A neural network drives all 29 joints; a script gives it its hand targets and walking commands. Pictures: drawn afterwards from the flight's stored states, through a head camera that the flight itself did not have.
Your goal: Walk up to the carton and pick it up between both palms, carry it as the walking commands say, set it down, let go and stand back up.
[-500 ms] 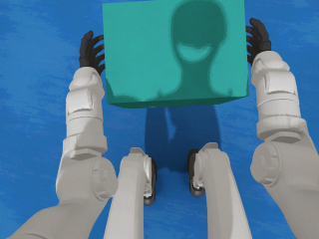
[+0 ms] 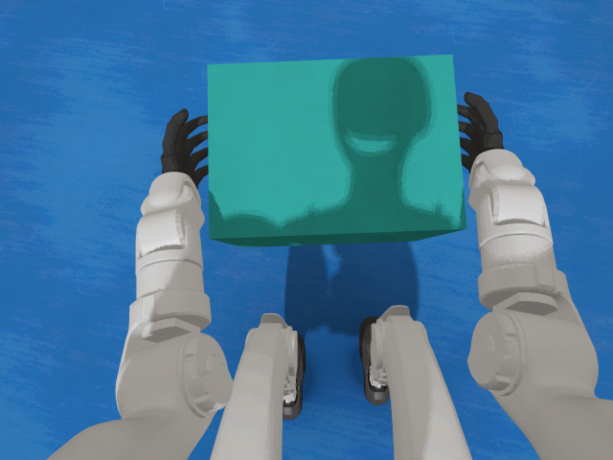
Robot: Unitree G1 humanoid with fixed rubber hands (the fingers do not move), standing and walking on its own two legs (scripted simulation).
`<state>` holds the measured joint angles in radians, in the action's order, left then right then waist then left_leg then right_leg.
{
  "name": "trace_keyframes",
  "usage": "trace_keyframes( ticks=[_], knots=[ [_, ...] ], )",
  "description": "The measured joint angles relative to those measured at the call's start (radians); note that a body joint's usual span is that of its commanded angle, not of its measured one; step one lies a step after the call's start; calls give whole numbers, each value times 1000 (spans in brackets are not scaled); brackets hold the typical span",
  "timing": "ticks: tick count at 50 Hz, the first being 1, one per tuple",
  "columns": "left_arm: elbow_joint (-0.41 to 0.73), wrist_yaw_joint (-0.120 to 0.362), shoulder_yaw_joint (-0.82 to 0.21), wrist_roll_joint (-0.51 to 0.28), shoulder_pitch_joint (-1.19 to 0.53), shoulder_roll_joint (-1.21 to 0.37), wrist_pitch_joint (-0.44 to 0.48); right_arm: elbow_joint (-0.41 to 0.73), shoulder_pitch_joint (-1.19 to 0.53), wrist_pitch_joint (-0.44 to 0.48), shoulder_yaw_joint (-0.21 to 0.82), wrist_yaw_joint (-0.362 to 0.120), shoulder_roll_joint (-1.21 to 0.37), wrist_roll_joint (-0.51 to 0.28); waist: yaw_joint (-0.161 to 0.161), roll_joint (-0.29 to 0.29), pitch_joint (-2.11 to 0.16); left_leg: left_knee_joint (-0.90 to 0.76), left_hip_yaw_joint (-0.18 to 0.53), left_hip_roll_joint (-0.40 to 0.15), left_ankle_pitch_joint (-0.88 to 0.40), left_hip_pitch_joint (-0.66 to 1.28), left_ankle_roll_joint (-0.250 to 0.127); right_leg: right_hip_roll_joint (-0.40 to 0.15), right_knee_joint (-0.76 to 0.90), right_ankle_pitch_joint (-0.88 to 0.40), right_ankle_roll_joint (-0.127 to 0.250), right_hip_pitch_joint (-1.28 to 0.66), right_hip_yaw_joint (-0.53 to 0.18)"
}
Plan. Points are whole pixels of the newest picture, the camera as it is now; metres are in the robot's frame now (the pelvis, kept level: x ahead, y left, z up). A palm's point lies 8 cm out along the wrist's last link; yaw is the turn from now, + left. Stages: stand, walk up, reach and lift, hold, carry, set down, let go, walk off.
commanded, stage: reach and lift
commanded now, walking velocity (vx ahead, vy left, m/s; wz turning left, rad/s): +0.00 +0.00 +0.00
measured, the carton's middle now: (329, 168) +0.48 -0.01 -0.13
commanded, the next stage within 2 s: none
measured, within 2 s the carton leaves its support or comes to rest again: neither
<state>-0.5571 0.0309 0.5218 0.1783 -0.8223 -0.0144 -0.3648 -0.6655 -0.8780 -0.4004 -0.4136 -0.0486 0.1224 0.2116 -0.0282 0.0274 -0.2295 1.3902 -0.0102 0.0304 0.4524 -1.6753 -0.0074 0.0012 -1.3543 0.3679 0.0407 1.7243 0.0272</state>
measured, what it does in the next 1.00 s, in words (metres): rises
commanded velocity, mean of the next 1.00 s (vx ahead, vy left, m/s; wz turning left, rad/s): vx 0.00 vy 0.00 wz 0.00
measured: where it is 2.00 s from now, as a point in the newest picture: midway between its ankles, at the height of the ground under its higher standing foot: (332, 382)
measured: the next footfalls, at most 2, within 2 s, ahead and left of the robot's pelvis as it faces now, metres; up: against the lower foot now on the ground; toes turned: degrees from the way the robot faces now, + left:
none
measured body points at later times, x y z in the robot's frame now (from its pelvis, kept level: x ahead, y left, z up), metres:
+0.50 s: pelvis +0.02 +0.00 +0.07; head +0.21 -0.02 +0.47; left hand +0.44 +0.19 +0.02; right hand +0.45 -0.20 +0.00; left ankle +0.07 +0.11 -0.56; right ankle +0.10 -0.10 -0.56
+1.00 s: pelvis +0.04 +0.00 +0.13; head +0.19 -0.02 +0.56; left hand +0.42 +0.19 +0.09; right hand +0.43 -0.19 +0.08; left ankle +0.07 +0.11 -0.56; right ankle +0.10 -0.10 -0.56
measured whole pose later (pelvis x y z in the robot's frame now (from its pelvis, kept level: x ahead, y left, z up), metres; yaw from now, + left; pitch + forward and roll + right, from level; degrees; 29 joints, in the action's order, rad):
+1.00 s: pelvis +0.04 +0.00 +0.13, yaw -1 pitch +25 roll +1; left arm -0.42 0.11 0.51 0.27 -0.50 -0.11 -0.39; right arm -0.48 -0.55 -0.41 -0.42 -0.10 -0.02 0.30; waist -0.03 0.03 -0.13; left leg 0.79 0.00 0.03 0.30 -0.94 -0.01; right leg 0.02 -0.77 0.23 0.04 0.99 0.01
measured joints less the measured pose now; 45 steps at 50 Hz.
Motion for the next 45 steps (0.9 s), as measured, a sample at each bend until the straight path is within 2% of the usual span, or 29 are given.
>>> trace_keyframes(
  ticks=[11, 36, 45],
  knots=[
    [20, -3, 3, 21, 68, -27, 5, 29, 74, 5, -10, -2, -39, 21, -4, -4, 2, -108, 0, -1, -19, 138, -2, 5, 106, -17, -4, -138, -6],
    [102, 54, -5, 71, 237, -74, -3, 130, 244, 3, -14, -24, -113, 60, -1, -10, 58, -408, 7, -2, -96, 503, -1, 12, 396, -85, -5, -502, -13],
    [131, 68, -12, 86, 297, -85, -13, 169, 301, -7, -10, -48, -135, 79, -1, -6, 83, -533, 10, -3, -134, 652, 0, 15, 516, -119, -5, -650, -15]
  ],
)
